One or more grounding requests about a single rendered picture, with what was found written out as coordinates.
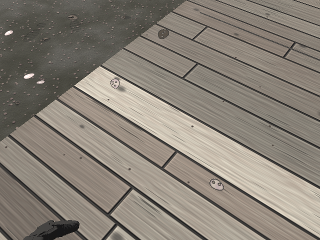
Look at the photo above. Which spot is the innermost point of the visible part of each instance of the robot left hand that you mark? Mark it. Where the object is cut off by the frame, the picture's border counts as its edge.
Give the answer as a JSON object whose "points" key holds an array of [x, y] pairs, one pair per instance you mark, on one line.
{"points": [[52, 230]]}

